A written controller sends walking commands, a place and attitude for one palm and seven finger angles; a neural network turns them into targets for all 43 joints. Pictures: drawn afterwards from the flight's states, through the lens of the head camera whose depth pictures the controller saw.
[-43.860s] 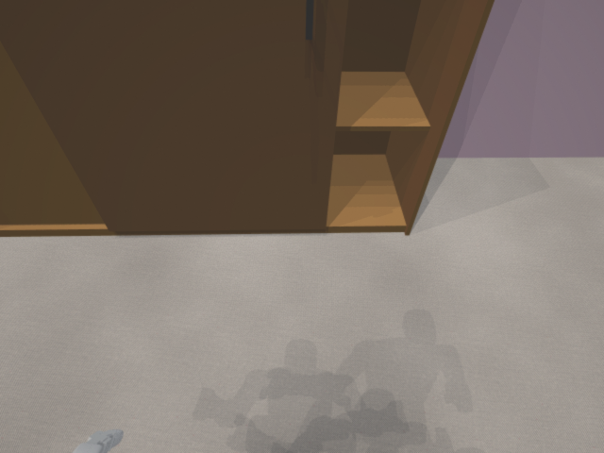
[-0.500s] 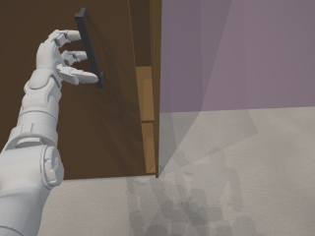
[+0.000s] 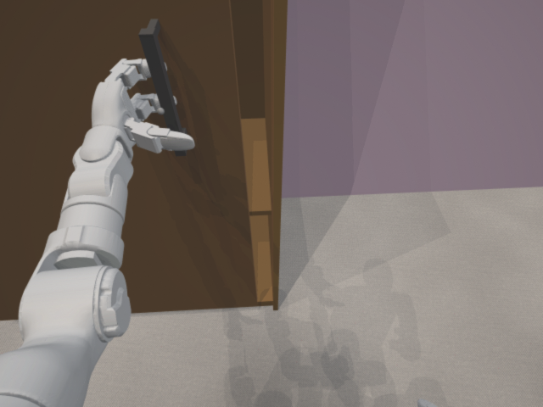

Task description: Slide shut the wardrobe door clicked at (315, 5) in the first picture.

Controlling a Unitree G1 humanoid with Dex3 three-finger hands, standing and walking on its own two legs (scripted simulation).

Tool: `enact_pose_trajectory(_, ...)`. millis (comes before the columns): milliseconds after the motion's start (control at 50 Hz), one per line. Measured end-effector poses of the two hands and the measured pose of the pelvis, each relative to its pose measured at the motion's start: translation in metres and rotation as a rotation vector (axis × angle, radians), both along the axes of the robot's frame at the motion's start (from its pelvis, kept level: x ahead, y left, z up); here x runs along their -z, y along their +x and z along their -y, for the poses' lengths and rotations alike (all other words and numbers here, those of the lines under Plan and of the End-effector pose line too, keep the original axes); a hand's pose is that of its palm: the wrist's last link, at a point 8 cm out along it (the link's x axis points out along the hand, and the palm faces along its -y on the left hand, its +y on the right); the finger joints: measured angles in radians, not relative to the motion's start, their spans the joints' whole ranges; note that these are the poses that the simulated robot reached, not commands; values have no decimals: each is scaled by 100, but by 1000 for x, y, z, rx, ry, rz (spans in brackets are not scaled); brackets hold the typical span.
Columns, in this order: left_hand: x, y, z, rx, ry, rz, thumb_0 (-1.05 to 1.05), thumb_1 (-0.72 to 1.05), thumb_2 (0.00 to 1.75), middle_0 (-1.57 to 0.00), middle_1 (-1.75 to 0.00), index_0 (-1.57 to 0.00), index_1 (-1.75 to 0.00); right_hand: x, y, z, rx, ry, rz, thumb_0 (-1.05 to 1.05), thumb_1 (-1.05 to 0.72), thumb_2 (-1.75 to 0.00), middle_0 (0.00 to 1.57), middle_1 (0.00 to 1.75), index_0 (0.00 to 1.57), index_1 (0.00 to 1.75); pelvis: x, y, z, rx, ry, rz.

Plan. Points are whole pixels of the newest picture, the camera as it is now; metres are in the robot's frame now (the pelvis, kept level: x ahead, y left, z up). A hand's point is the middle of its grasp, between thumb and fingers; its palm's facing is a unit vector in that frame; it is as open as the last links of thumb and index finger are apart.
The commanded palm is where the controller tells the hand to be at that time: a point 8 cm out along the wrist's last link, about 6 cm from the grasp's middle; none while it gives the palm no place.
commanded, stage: slide the fingers in behind the handle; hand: left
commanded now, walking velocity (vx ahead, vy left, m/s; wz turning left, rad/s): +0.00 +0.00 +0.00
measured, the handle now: (168, 94) +0.52 +0.15 +0.19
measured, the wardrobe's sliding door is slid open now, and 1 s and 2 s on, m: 0.06 0.06 0.06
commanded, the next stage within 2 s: grip the handle and tug to test in 1.20 s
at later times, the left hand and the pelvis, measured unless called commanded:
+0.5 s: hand (175, 110) +0.48 +0.13 +0.20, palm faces +0.06 -1.00 +0.02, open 13.9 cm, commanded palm +0.45 +0.18 +0.20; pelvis +0.00 -0.01 +0.00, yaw +0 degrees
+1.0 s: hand (180, 109) +0.47 +0.12 +0.21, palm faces +0.05 -1.00 +0.02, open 14.0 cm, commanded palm +0.44 +0.17 +0.20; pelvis +0.00 -0.01 +0.00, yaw +0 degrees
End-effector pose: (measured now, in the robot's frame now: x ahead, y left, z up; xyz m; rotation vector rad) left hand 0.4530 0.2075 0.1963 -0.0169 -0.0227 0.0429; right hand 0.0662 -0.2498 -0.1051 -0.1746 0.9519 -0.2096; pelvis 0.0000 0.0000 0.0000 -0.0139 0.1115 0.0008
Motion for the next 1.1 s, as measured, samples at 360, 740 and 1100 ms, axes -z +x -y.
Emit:
enact_pose_trajectory(360, -2, 0, 15, 14, 1, -23, -1, -50, 30, -30, -120, -30, -120, 1, 10, 5, -3, -1, -10, 1, -90, -90, 20, 30, 20, 30, -1, 4, 5, -11, 1, 12)
enact_pose_trajectory(740, -6, -2, 32, -12, -1, -16, -1, -50, 30, -29, -120, -30, -120, 4, 4, 11, 12, 16, -18, 1, -90, -90, 20, 30, 20, 30, -2, 3, 13, -8, 6, 26)
enact_pose_trajectory(1100, -7, -11, 26, -13, 4, 2, -1, -50, 30, -30, -120, -30, -120, -1, 10, 14, 15, 5, 8, 1, -90, -90, 20, 30, 20, 30, -3, 2, 13, -4, 5, 40)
